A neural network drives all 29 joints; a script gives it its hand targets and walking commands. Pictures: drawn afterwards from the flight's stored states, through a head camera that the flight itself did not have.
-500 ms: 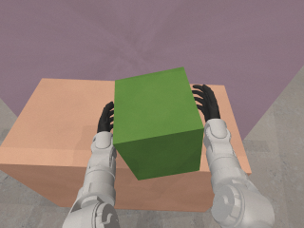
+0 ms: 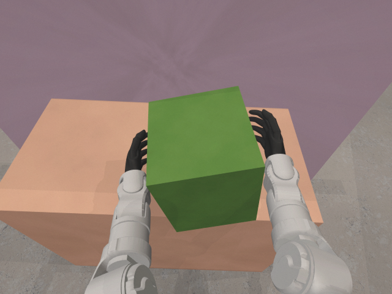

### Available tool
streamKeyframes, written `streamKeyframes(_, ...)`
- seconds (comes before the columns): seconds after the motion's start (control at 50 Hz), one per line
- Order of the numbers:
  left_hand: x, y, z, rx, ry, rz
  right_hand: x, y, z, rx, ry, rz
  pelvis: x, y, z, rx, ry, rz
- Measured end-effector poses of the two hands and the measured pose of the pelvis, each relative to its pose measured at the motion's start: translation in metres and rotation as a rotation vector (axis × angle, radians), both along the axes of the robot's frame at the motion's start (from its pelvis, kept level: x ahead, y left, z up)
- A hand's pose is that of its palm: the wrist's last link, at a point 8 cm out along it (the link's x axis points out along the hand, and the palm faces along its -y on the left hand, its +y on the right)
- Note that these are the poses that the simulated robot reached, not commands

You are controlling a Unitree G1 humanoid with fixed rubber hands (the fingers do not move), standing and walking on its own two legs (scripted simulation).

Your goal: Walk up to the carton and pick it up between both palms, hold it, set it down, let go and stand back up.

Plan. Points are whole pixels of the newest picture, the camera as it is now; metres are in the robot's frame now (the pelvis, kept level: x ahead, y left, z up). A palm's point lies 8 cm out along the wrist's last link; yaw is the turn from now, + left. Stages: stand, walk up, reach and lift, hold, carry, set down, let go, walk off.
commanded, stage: set down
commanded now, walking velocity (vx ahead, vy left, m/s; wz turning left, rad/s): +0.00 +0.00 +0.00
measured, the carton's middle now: (205, 164) +0.41 +0.00 +0.00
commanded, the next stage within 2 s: none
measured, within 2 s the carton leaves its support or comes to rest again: rests again in 0.74 s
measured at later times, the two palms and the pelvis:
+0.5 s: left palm (136, 168) +0.38 +0.15 +0.04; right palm (273, 148) +0.41 -0.14 +0.08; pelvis +0.00 +0.00 +0.00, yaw +0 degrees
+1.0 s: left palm (135, 164) +0.40 +0.16 +0.02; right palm (273, 155) +0.42 -0.16 +0.03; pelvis -0.02 +0.00 -0.03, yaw -2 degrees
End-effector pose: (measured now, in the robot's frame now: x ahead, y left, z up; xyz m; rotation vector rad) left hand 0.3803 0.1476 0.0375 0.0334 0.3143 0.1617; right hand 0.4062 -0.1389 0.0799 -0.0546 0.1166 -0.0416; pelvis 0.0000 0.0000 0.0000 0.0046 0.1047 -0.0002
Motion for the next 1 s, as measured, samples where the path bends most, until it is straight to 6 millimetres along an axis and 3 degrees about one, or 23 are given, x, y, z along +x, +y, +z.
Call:
streamKeyframes(0.64, 0.002, -0.003, -0.003, 0.011, -0.029, -0.001, -0.001, -0.004, -0.003, -0.022, 0.015, -0.008, -0.001, -0.002, -0.001, 0.001, 0.017, -0.005)
streamKeyframes(0.86, 0.015, -0.013, -0.014, 0.003, -0.024, -0.038, -0.003, -0.022, -0.04, -0.003, 0.168, -0.028, -0.009, -0.001, -0.01, -0.014, 0.148, -0.034)
streamKeyframes(1.0, 0.022, 0.009, -0.02, 0.007, -0.021, -0.013, 0.015, -0.019, -0.047, 0.007, 0.167, -0.014, -0.017, 0.002, -0.025, -0.02, 0.259, -0.025)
